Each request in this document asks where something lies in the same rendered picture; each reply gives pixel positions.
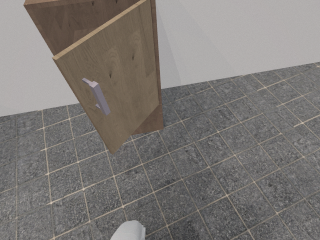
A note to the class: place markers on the handle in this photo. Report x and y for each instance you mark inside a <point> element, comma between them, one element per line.
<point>98,94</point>

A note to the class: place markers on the cupboard door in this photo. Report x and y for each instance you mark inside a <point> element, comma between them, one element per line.
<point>120,56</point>

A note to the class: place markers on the robot left thigh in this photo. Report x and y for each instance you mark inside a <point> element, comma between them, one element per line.
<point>130,230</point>

